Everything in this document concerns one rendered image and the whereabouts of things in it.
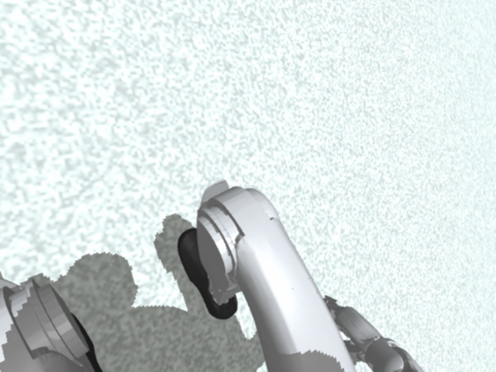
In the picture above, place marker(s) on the right robot foot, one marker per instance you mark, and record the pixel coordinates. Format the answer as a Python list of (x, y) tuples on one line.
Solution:
[(187, 247)]

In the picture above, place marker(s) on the right robot arm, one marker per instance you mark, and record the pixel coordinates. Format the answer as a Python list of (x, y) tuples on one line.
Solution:
[(385, 355)]

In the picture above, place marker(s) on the right robot hand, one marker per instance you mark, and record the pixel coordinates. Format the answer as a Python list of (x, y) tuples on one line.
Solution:
[(355, 326)]

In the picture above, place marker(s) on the left robot foot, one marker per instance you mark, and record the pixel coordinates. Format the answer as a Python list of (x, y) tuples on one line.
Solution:
[(91, 353)]

